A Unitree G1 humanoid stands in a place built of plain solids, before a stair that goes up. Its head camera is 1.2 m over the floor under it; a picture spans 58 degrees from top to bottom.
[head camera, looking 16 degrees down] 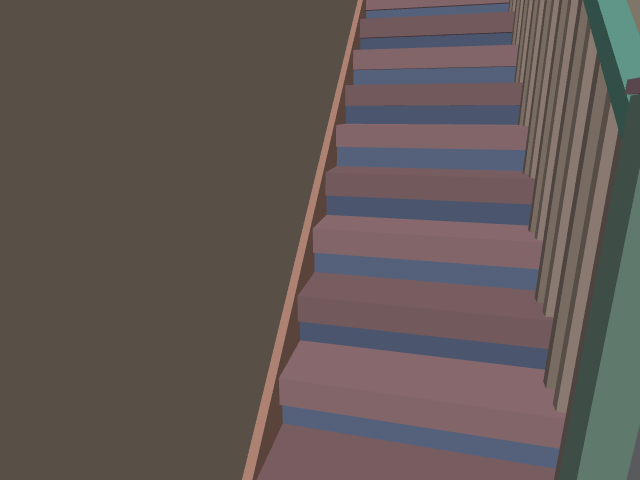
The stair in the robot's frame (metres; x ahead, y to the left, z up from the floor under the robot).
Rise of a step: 0.19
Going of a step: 0.23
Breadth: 0.89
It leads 13 degrees to the right of straight ahead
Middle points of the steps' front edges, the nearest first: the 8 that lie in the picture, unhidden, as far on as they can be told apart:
1.11 -0.30 0.39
1.33 -0.35 0.58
1.55 -0.40 0.77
1.77 -0.46 0.97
1.99 -0.51 1.16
2.21 -0.56 1.35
2.43 -0.61 1.54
2.65 -0.66 1.74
